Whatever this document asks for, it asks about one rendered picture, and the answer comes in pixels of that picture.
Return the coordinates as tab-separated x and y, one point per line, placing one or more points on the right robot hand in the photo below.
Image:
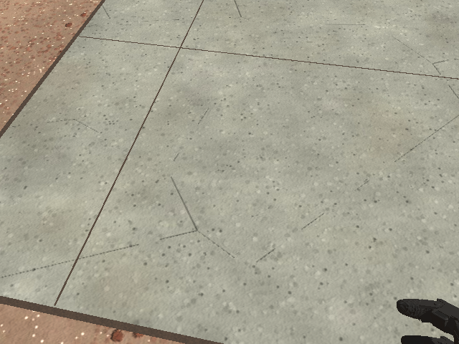
440	313

